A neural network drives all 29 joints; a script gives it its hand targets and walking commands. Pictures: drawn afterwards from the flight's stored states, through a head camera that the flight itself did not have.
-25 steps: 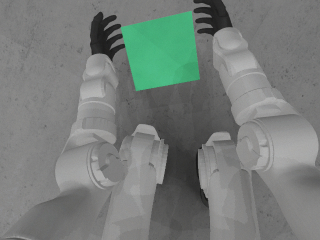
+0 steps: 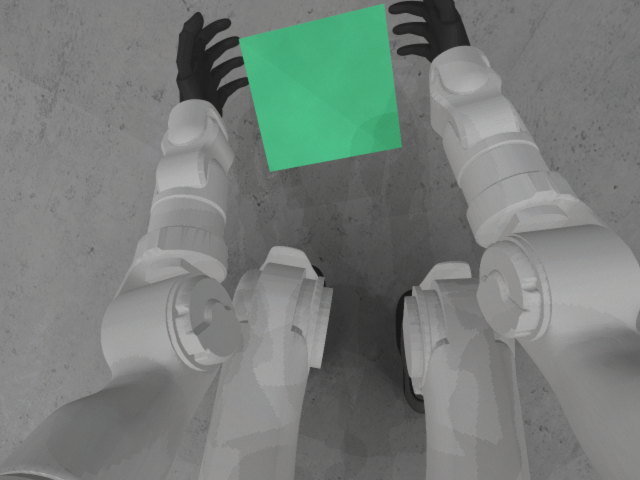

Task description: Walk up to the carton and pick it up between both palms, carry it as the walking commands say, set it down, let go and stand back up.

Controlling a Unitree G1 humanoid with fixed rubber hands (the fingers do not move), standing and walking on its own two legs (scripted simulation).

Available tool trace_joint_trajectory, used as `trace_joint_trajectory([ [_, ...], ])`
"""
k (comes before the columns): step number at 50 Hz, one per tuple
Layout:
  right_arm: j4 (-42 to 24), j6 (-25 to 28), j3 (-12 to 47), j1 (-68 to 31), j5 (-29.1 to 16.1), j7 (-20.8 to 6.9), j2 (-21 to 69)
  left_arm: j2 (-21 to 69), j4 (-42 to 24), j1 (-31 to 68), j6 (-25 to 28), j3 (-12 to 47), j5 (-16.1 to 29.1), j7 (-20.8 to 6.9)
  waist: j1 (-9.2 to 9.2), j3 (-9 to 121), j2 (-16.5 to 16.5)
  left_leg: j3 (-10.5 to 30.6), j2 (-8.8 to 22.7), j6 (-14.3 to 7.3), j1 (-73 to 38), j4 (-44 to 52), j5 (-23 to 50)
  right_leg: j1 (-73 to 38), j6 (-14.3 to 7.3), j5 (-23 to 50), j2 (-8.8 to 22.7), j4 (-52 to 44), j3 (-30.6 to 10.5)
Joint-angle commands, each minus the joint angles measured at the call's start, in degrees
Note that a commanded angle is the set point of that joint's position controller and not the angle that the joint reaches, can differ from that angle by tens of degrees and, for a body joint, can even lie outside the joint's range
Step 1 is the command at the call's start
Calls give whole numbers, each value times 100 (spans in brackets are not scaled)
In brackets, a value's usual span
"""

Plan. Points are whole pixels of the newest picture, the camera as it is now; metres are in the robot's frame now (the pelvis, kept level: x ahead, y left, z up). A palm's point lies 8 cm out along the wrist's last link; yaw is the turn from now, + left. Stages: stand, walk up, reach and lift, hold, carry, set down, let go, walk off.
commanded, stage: set down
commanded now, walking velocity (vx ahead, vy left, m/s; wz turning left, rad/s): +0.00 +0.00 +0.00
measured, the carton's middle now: (328, 95) +0.51 +0.06 -0.27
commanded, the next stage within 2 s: none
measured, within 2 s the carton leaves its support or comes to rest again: rests again in 0.26 s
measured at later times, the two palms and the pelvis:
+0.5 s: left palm (190, 135) +0.45 +0.22 -0.19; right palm (478, 70) +0.52 -0.11 -0.19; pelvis -0.01 +0.00 +0.00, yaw +0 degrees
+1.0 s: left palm (148, 130) +0.44 +0.22 -0.11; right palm (494, 40) +0.52 -0.10 -0.10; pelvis -0.01 +0.01 +0.04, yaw +0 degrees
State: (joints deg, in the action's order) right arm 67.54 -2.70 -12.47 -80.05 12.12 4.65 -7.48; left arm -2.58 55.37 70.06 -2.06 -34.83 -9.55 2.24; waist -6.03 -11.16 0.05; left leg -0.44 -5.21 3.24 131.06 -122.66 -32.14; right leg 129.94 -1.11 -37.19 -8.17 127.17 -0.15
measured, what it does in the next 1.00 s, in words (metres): stands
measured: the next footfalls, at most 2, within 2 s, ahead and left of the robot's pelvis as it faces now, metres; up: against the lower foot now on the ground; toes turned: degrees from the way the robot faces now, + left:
none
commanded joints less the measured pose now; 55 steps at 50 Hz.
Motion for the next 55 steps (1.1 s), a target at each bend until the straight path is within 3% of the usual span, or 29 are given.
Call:
trace_joint_trajectory([
  [1,165,-26,641,-995,-18,-485,1847,1920,502,1019,-116,942,-5,-497,-37,4225,-832,-143,-197,-25,-2000,619,1678,-2149,55,1733,121,-1362,-319],
  [8,15,156,755,-795,-329,-173,383,482,464,695,259,894,366,-53,-103,4454,-828,-138,-112,1,-2213,654,1845,-2237,109,1808,227,-1362,-343],
  [14,-639,389,1242,-1134,-1165,163,-1057,-850,543,563,618,1264,1236,445,-246,5016,-873,-75,-1,-20,-2446,630,2270,-2479,143,2070,381,-1238,-417],
  [18,-701,385,1657,-1476,-1682,102,-961,-1028,553,838,699,1595,1646,458,-426,5075,-1049,-121,105,-119,-2273,624,2199,-2583,170,2005,464,-1193,-496],
  [22,-426,352,1762,-1423,-1886,12,-1038,-1224,633,909,722,1747,1801,412,-501,4940,-1018,-127,217,-167,-2227,612,2073,-2491,142,1813,534,-1170,-553],
  [29,-245,360,1564,-1231,-1827,-25,-1365,-1264,560,842,692,1920,1994,437,-313,5161,-854,-71,272,-152,-2596,688,2018,-2422,66,1547,573,-1174,-473],
  [37,-1175,264,1479,-1112,-1818,78,-1352,-1183,-220,374,549,2057,2153,597,-286,6595,-923,-110,186,-118,-3507,958,2203,-3093,34,1564,506,-1323,-233],
  [45,-1806,-60,1161,-687,-1697,136,-1358,-1188,-1372,121,193,1987,1875,756,-290,6975,-555,-192,121,-58,-4178,1531,1754,-3315,-5,1095,414,-1838,-48],
  [50,-1650,-160,879,-391,-1411,101,-1291,-935,-1508,-92,25,1944,1698,756,-201,6693,-352,-164,53,1,-4374,1851,1695,-3164,-31,981,349,-2229,-15],
  [55,-1638,-197,726,-50,-1190,52,-1110,-744,-1527,-491,-28,1828,1533,699,-242,6664,-362,-167,-17,36,-4485,2201,1885,-3326,-9,1184,266,-2628,-31],
])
